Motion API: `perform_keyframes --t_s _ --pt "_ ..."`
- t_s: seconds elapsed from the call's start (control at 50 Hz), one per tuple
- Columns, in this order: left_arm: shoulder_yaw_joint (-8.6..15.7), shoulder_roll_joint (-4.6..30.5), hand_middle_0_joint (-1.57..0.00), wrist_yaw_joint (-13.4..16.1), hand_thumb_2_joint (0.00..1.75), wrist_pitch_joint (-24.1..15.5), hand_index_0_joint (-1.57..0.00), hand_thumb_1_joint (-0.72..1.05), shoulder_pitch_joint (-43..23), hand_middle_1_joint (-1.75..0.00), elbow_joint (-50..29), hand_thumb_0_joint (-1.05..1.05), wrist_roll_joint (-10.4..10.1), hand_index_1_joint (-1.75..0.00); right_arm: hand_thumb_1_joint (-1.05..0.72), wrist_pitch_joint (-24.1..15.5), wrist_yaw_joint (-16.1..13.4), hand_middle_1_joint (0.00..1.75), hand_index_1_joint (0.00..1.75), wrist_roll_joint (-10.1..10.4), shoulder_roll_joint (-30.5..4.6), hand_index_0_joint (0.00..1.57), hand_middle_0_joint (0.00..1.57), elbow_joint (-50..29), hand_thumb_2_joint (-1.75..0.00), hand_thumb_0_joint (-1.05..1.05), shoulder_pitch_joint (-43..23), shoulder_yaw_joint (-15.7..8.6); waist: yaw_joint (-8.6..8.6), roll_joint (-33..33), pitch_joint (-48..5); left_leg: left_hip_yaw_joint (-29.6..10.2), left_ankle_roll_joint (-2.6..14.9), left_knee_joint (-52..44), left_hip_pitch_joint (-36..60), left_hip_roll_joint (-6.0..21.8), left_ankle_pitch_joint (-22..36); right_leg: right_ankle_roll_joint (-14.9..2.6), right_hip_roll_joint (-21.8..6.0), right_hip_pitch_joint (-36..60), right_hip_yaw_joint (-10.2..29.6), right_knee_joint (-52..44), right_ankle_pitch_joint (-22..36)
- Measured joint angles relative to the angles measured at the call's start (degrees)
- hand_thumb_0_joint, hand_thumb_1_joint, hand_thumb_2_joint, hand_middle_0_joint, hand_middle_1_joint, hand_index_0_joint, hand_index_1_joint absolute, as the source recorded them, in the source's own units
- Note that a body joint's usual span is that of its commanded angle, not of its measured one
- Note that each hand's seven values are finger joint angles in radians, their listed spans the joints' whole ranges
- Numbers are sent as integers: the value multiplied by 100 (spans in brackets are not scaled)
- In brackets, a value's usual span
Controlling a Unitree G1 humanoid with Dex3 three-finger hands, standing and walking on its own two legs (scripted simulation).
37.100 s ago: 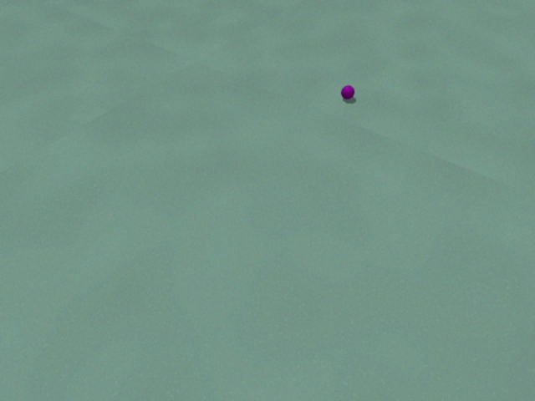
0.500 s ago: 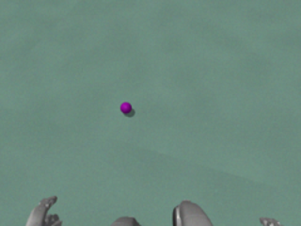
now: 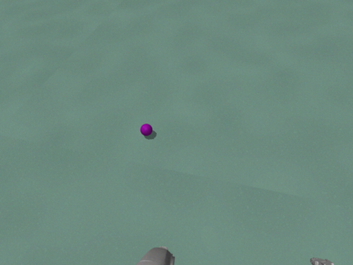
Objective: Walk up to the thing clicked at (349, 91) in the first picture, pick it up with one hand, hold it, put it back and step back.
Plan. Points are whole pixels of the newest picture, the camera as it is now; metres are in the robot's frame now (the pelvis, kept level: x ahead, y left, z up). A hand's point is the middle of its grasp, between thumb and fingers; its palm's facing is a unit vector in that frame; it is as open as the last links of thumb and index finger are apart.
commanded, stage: step back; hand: left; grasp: from above
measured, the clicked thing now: (146, 129) +1.05 +0.32 -0.72
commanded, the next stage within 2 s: stand in 0.96 s
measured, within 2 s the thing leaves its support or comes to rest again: neither
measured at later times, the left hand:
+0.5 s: hand out of the picture +0.06 +0.27 -0.14, palm faces +0.07 -0.91 -0.41, open 7.4 cm
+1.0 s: hand out of the picture +0.10 +0.29 -0.15, palm faces +0.10 -0.93 -0.36, open 7.4 cm
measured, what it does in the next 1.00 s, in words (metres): steps on the spot: left foot, then right foot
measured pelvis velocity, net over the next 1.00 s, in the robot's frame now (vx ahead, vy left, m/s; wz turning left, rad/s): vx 0.03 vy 0.02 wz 0.08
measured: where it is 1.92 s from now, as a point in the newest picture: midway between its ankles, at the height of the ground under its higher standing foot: outside the picture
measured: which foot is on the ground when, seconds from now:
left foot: up 0.00-0.12, down 0.14-0.44, up 0.46-0.68, down 0.70-1.00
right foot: down 0.00-0.18, up 0.20-0.40, down 0.42-1.00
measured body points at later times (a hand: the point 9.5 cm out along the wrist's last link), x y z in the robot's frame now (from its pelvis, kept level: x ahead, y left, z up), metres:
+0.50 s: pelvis +0.00 -0.01 +0.00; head +0.01 -0.02 +0.45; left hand +0.06 +0.32 -0.11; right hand +0.07 -0.32 -0.13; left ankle -0.02 +0.13 -0.71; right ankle +0.04 -0.11 -0.73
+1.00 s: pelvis +0.03 +0.02 +0.01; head +0.05 +0.03 +0.46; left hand +0.09 +0.34 -0.12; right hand +0.17 -0.26 -0.12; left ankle +0.05 +0.15 -0.73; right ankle +0.04 -0.11 -0.73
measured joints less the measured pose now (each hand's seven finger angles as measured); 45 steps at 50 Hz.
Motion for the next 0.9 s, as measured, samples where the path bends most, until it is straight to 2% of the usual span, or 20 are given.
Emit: perform_keyframes --t_s 0.12,0.14,0.18,0.2,0.26,0.3,0.34,0.4,0.44,0.46,0.5,0.52,0.58,0.66,0.68,0.72,0.78,0.9 --pt "24 130 -21 -35 89 -125 -21 90 -78 -30 -112 1 13 -30 -91 -42 125 30 30 -101 61 20 20 380 -90 1 373 -23 -35 -8 -124 405 -1 -1398 979 284 -365 17 -132 -131 -315 63 21" --pt "20 162 -21 -43 89 -116 -21 90 -101 -30 -118 1 -2 -30 -91 -76 142 30 30 -102 85 20 20 428 -90 1 396 -30 -51 -38 -133 502 37 -1796 1186 312 -267 37 -173 -164 -357 109 3" --pt "14 249 -21 -40 89 -70 -21 90 -157 -30 -93 1 -31 -30 -91 -171 153 30 30 -116 208 20 20 510 -90 1 359 -58 -38 -286 -46 642 87 -2315 1431 154 552 86 -366 -195 -268 251 -44" --pt "6 261 -21 -38 89 -48 -21 90 -154 -30 -52 1 -62 -30 -91 -226 166 30 30 -125 248 20 20 500 -90 1 364 -65 -39 -352 -62 691 112 -2367 1456 116 629 63 -369 -253 -174 377 -197" --pt "-3 271 -21 -56 89 1 -21 90 -182 -30 103 1 -103 -30 -91 -370 194 30 30 -120 310 21 20 397 -90 1 421 -56 -161 -334 -147 663 231 -2409 1471 184 608 8 -142 -579 -23 1208 -743" --pt "3 305 -20 -77 89 -29 -21 90 -208 -30 125 1 -120 -30 -90 -425 182 30 30 -114 349 21 20 348 -90 1 450 -26 -210 -362 -162 651 210 -2509 1532 234 650 -4 -101 -724 -17 1402 -738" --pt "14 320 -20 -110 89 -83 -21 90 -233 -30 129 1 -129 -30 -90 -437 186 30 30 -124 348 21 20 328 -90 1 447 -19 -252 -364 -168 646 165 -2557 1571 289 663 21 -128 -758 -79 1191 -670" --pt "33 290 -20 -126 89 -160 -21 90 -279 -30 141 1 -129 -30 -90 -383 193 30 30 -119 277 21 20 296 -90 1 426 -26 -302 -278 -159 621 72 -2403 1561 404 542 36 -102 -540 -198 351 -296" --pt "44 240 -20 -86 89 -248 -21 90 -323 -30 156 1 -103 -30 -90 -302 167 30 30 -75 196 21 20 290 -90 1 404 -16 -290 -141 -137 568 14 -2002 1444 535 293 22 15 -325 -301 -191 500" --pt "46 193 -20 -57 89 -285 -21 90 -351 -30 160 1 -72 -30 -90 -254 136 30 30 -49 168 21 20 310 -90 1 387 -14 -285 -54 -135 425 62 -1695 1325 540 84 2 78 -326 -363 -150 596" --pt "18 120 -20 -46 89 -318 -21 90 -392 -30 150 1 -48 -30 -90 -175 77 30 30 -32 163 20 20 375 -90 1 351 -14 -222 -29 -162 227 116 -970 1018 356 -421 -58 71 -345 -392 -43 466" --pt "-1 76 -20 -43 89 -325 -21 90 -412 -30 143 1 -55 -30 -90 -166 66 30 30 -23 150 20 20 397 -90 1 341 -15 -191 -19 -155 194 128 -678 886 287 -481 -78 49 -308 -400 -63 432" --pt "-62 -31 -21 -31 89 -352 -21 90 -439 -30 134 1 -65 -30 -91 -206 72 30 30 -22 94 20 20 444 -90 1 324 -10 -133 38 -140 209 117 -452 640 288 -341 -48 -4 -183 -432 -218 440" --pt "-97 -21 -21 -31 89 -338 -21 90 -482 -30 176 1 -85 -30 -91 -255 92 30 30 -42 102 20 20 519 -90 1 273 11 -100 -22 -109 458 86 -1355 777 466 -158 26 -125 -150 -439 -160 335" --pt "-105 0 -21 -28 89 -309 -21 90 -505 -30 193 1 -105 -30 -91 -272 89 30 30 -46 115 20 20 544 -90 1 248 13 -107 -54 -95 547 93 -1730 892 493 69 54 -168 -170 -440 -74 271" --pt "-120 42 -21 -9 89 -240 -21 90 -570 -30 224 1 -156 -30 -91 -307 64 30 30 -66 155 20 20 606 -90 1 164 9 -119 -138 -31 641 28 -2196 1063 459 919 128 -263 -223 -409 154 124" --pt "-136 68 -21 7 89 -126 -21 90 -653 -30 320 1 -236 -30 -91 -300 65 30 30 -57 252 20 20 690 -90 1 -6 69 -89 -210 -27 730 -1 -2102 1052 458 788 183 -271 -201 -324 110 119" --pt "-172 130 -20 -8 89 -142 -21 90 -810 -30 572 1 -239 -30 -91 -302 81 30 30 -6 461 20 20 846 -90 1 -381 211 -106 -242 -94 716 -4 -2285 1160 543 780 215 -178 28 -346 -360 315"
